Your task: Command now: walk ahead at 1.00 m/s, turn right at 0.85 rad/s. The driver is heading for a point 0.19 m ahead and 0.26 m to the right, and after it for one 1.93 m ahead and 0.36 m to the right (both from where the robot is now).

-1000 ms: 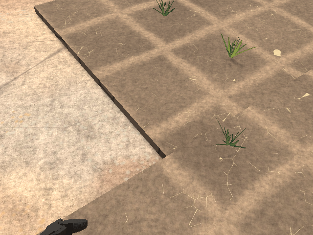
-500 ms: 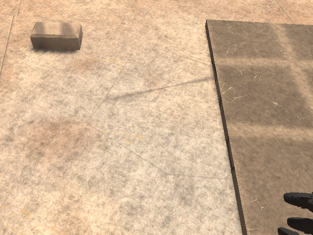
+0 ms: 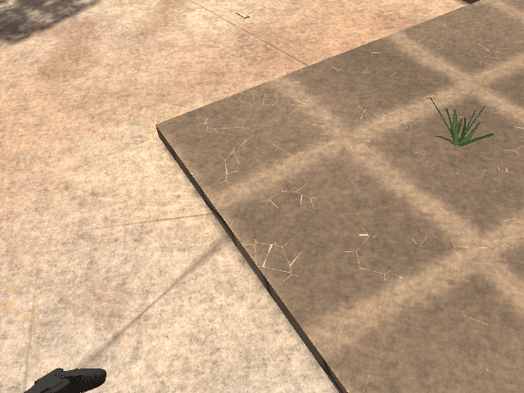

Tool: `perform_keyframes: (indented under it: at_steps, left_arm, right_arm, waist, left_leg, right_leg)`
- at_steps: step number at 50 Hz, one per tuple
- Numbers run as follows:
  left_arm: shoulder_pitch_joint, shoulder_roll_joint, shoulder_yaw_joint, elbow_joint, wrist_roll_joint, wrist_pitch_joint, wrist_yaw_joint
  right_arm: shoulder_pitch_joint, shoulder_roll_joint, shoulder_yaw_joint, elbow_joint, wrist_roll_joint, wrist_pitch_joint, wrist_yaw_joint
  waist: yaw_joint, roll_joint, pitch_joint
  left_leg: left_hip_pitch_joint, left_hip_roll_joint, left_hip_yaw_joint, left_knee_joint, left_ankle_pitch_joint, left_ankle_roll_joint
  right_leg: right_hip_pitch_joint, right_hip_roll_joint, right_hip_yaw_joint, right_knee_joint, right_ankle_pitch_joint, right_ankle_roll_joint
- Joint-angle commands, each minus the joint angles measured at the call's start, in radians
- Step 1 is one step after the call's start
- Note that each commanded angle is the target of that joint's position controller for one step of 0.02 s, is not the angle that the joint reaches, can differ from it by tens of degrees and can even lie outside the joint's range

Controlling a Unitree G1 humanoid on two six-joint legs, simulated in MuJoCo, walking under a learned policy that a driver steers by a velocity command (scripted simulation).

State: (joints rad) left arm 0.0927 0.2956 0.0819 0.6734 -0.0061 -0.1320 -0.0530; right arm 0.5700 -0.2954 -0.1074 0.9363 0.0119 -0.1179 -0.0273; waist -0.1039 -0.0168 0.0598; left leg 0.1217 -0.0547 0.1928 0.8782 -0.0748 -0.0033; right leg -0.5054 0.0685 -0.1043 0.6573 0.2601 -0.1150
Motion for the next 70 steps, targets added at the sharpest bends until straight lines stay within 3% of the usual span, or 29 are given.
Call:
perform_keyframes:
  at_steps: [1, 2, 3, 4, 5, 11, 14, 17, 18, 19, 20, 22, 26, 32, 35, 38, 40, 41, 42, 44, 48, 58, 61, 63, 64, 65, 66, 68, 70]
  left_arm:
    - [0.674, 0.056, 0.004, 0.18, 0.025, 0.057, 0.011]
    - [0.502, 0.083, 0.003, 0.088, 0.01, 0.051, 0.005]
    - [0.376, 0.165, 0.031, 0.012, 0.03, 0.051, 0.019]
    - [0.258, 0.145, 0.028, -0.025, 0.036, 0.043, 0.024]
    - [0.17, 0.157, 0.026, -0.055, 0.047, 0.03, 0.027]
    - [0.107, 0.091, -0.001, -0.016, -0.008, 0.007, 0.112]
    - [0.188, 0.078, 0.008, 0.007, -0.057, 0.029, 0.101]
    - [0.185, 0.019, -0.006, -0.018, -0.032, 0.036, 0.065]
    - [0.214, -0.122, -0.047, -0.055, -0.002, 0.038, 0.055]
    - [0.344, -0.088, -0.054, -0.122, -0.075, 0.032, 0.06]
    - [0.259, -0.017, -0.041, -0.107, -0.083, 0.051, 0.073]
    - [0.11, -0.02, -0.041, -0.149, -0.024, 0.078, 0.062]
    - [0.111, -0.025, -0.035, -0.199, -0.038, 0.12, 0.033]
    - [0.02, -0.041, -0.071, -0.271, -0.044, 0.132, 0.047]
    - [-0.133, -0.043, -0.106, -0.345, -0.002, 0.093, 0.008]
    - [-0.078, -0.014, -0.082, -0.313, -0.012, 0.047, -0.009]
    - [0.333, 0.157, 0.005, -0.229, -0.031, 0.057, 0.025]
    - [0.492, 0.335, 0.044, -0.152, 0.012, 0.06, 0.052]
    - [0.54, 0.32, 0.028, -0.132, 0.027, 0.043, 0.051]
    - [0.419, 0.149, -0.016, -0.093, -0.008, 0.019, 0.024]
    - [0.218, -0.095, -0.062, 0.009, 0.039, 0.022, 0.012]
    - [0.175, 0.172, 0.006, 0.054, 0.024, 0.024, 0.09]
    - [0.117, 0.265, 0.04, 0.029, -0.011, 0.061, 0.08]
    - [-0.005, 0.164, 0.015, 0.012, -0.024, 0.045, 0.062]
    - [0.0, -0.064, -0.041, -0.039, 0.006, 0.004, 0.045]
    - [0.16, -0.106, -0.069, -0.137, -0.014, -0.039, 0.034]
    - [0.067, 0.023, -0.053, -0.155, -0.035, -0.066, 0.027]
    - [-0.004, 0.059, -0.039, -0.149, -0.02, -0.057, 0.04]
    - [0.02, 0.07, -0.031, -0.131, 0.006, -0.019, 0.053]
  right_arm:
    - [-0.446, 0.058, 0.035, -0.334, 0.026, -0.046, 0.034]
    - [-0.236, 0.064, 0.064, -0.326, 0.01, -0.055, 0.049]
    - [-0.166, -0.004, 0.055, -0.315, 0.046, -0.058, 0.059]
    - [-0.252, -0.102, 0.028, -0.286, 0.046, -0.045, 0.045]
    - [-0.277, -0.125, 0.019, -0.281, 0.041, -0.021, 0.026]
    - [-0.51, -0.019, 0.063, -0.375, -0.055, -0.001, 0.0]
    - [-0.514, 0.023, 0.048, -0.412, -0.001, 0.009, 0.006]
    - [-0.195, -0.071, -0.021, -0.365, 0.036, -0.005, -0.001]
    - [-0.017, -0.138, -0.022, -0.338, 0.015, -0.007, 0.006]
    - [-0.068, -0.21, -0.023, -0.359, -0.034, -0.016, 0.026]
    - [-0.151, -0.113, -0.015, -0.372, -0.025, -0.003, 0.023]
    - [-0.224, -0.065, 0.007, -0.339, -0.016, 0.021, 0.008]
    - [-0.317, -0.007, 0.034, -0.258, -0.014, 0.021, 0.011]
    - [-0.173, -0.063, 0.043, -0.157, -0.013, 0.027, 0.013]
    - [-0.147, -0.099, 0.047, -0.135, 0.001, 0.051, -0.008]
    - [-0.124, -0.203, 0.038, -0.117, -0.003, 0.052, 0.003]
    - [-0.15, -0.225, 0.043, -0.113, -0.007, 0.03, 0.024]
    - [-0.198, -0.074, 0.073, -0.191, -0.015, 0.008, 0.022]
    - [-0.113, -0.009, 0.077, -0.212, 0.024, -0.024, 0.032]
    - [-0.229, 0.014, 0.063, -0.233, 0.067, -0.009, 0.023]
    - [-0.229, 0.05, 0.047, -0.233, 0.049, 0.088, 0.058]
    - [-0.418, -0.058, 0.032, -0.329, 0.034, 0.096, 0.106]
    - [-0.177, -0.165, -0.018, -0.292, 0.055, 0.129, 0.095]
    - [0.173, -0.227, -0.061, -0.173, 0.046, 0.154, 0.07]
    - [0.076, -0.179, -0.024, -0.138, 0.005, 0.135, 0.086]
    - [-0.093, -0.136, 0.016, -0.238, -0.022, 0.086, 0.092]
    - [-0.115, -0.084, 0.016, -0.282, -0.02, 0.066, 0.096]
    - [-0.179, -0.101, 0.013, -0.297, -0.006, 0.025, 0.104]
    - [-0.258, -0.109, 0.016, -0.328, -0.012, 0.014, 0.079]
  waist:
    - [0.339, -0.428, -0.067]
    - [0.198, -0.35, -0.153]
    - [0.131, -0.212, -0.167]
    - [0.096, 0.097, -0.073]
    - [0.043, 0.148, -0.009]
    - [0.047, 0.092, 0.071]
    - [0.084, 0.054, -0.053]
    - [-0.104, 0.017, -0.245]
    - [-0.11, 0.197, -0.387]
    - [0.004, 0.528, -0.448]
    - [-0.018, 0.333, -0.262]
    - [0.0, 0.111, -0.07]
    - [0.108, 0.122, -0.013]
    - [0.12, 0.036, 0.087]
    - [0.106, 0.0, 0.112]
    - [0.152, 0.14, -0.006]
    - [0.412, 0.201, -0.251]
    - [0.385, -0.187, -0.331]
    - [0.307, -0.421, -0.536]
    - [0.236, -0.142, -0.208]
    - [0.081, -0.177, -0.013]
    - [0.033, 0.0, 0.016]
    - [-0.112, -0.154, -0.107]
    - [-0.267, -0.002, -0.138]
    - [-0.082, 0.395, 0.048]
    - [0.115, 0.466, -0.161]
    - [0.067, 0.259, -0.15]
    - [0.137, -0.119, -0.048]
    - [0.176, -0.118, -0.009]
  left_leg:
    - [-0.982, -0.058, -0.189, 0.88, -0.585, -0.021]
    - [-1.081, -0.04, -0.351, 0.883, -0.648, 0.005]
    - [-1.153, -0.001, -0.396, 0.838, -0.581, 0.037]
    - [-1.087, 0.042, -0.396, 0.7, -0.454, 0.055]
    - [-1.018, 0.066, -0.421, 0.663, -0.377, 0.043]
    - [-0.499, 0.101, -0.321, 0.076, 0.046, -0.066]
    - [-0.197, 0.029, -0.259, -0.174, 0.139, -0.103]
    - [0.118, 0.064, -0.286, -0.253, -0.035, -0.032]
    - [0.342, 0.309, -0.598, -0.231, -0.151, 0.071]
    - [0.343, 0.544, -1.209, -0.532, -0.462, 0.243]
    - [0.22, 0.476, -1.199, -0.607, -0.833, 0.222]
    - [-0.034, 0.387, -0.842, -0.59, -0.577, 0.156]
    - [-0.283, 0.322, -0.48, -0.641, -0.287, 0.109]
    - [-0.203, 0.385, -0.376, -0.728, -0.328, 0.182]
    - [-0.263, 0.342, -0.295, -0.856, -0.303, 0.168]
    - [-0.365, 0.325, -0.194, -0.744, 0.438, 0.183]
    - [-0.466, 0.28, -0.205, -0.214, 0.924, 0.109]
    - [-0.699, 0.133, -0.283, 0.24, 0.109, 0.05]
    - [-0.793, 0.018, -0.449, 0.555, -0.293, 0.07]
    - [-1.0, 0.082, -0.368, 0.716, -0.16, 0.06]
    - [-0.874, 0.189, -0.298, 0.623, -0.025, 0.078]
    - [-0.64, 0.088, -0.01, -0.01, 0.211, 0.125]
    - [-0.364, 0.012, 0.035, -0.018, 0.002, 0.168]
    - [0.047, 0.05, -0.126, -0.232, 0.007, 0.271]
    - [0.021, 0.005, -0.322, -0.212, 0.152, 0.297]
    - [0.104, 0.191, -0.916, -0.456, -0.293, 0.478]
    - [0.045, 0.27, -1.09, -0.664, -0.572, 0.458]
    - [-0.229, 0.27, -1.057, -0.682, -0.63, 0.373]
    - [-0.444, 0.182, -0.912, -0.658, -0.486, 0.366]
  right_leg:
    - [0.876, -0.118, 0.422, 0.003, 0.066, -0.184]
    - [0.868, -0.24, 0.807, -0.08, -0.207, -0.321]
    - [0.815, -0.362, 1.131, -0.286, -0.696, -0.42]
    - [0.558, -0.376, 1.274, -0.408, -1.1, -0.359]
    - [0.328, -0.392, 1.346, -0.421, -1.149, -0.342]
    - [-0.371, 0.007, 0.667, -0.29, -0.621, -0.212]
    - [-0.271, 0.034, 0.575, -0.173, -0.646, -0.134]
    - [-0.095, 0.086, 0.468, 0.319, -0.359, -0.006]
    - [-0.24, 0.118, 0.391, 0.699, -0.895, 0.028]
    - [-0.456, 0.073, 0.321, 0.918, -0.874, 0.046]
    - [-0.553, -0.032, 0.266, 0.989, -0.722, 0.067]
    - [-0.535, -0.105, 0.184, 0.999, -0.627, 0.062]
    - [-0.401, -0.199, 0.21, 0.893, -0.599, 0.076]
    - [-0.696, -0.166, 0.291, 1.025, -0.627, 0.102]
    - [-0.543, -0.247, 0.119, 0.632, -0.564, 0.09]
    - [0.014, -0.115, -0.033, 0.451, -0.69, 0.061]
    - [0.557, -0.056, 0.043, 0.239, -0.622, 0.019]
    - [0.737, -0.293, 0.525, 0.022, -0.736, 0.008]
    - [0.784, -0.474, 1.011, -0.325, -0.942, -0.024]
    - [0.541, -0.514, 0.863, -0.385, -1.023, -0.033]
    - [0.201, -0.374, 0.236, -0.335, -0.658, 0.045]
    - [0.445, -0.281, -0.219, -0.462, 0.157, 0.081]
    - [0.569, -0.332, -0.2, -0.099, 0.792, 0.057]
    - [0.267, -0.19, -0.149, 0.638, 0.178, 0.087]
    - [-0.115, 0.03, -0.02, 1.069, -0.845, 0.103]
    - [-0.349, 0.058, 0.213, 1.154, -0.85, 0.08]
    - [-0.38, 0.007, 0.269, 1.08, -0.753, 0.042]
    - [-0.289, -0.078, 0.279, 0.831, -0.593, 0.041]
    - [-0.176, -0.114, 0.296, 0.701, -0.547, 0.098]
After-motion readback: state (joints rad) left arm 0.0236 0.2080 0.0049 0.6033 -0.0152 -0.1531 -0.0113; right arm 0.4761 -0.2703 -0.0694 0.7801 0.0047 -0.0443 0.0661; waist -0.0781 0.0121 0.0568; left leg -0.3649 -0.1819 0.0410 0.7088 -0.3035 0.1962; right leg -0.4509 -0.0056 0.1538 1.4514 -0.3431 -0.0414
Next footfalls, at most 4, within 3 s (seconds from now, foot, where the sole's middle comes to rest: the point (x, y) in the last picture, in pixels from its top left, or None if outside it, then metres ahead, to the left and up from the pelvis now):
0.34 left None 0.54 0.19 -0.76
0.80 right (389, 346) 0.60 -0.31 -0.70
1.26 left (357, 213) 1.05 -0.33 -0.70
1.68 right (394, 131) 1.42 -0.55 -0.70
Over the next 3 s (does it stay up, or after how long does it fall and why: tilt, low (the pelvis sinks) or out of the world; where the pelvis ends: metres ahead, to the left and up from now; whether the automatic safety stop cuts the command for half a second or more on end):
stays up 2.33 -0.18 -0.07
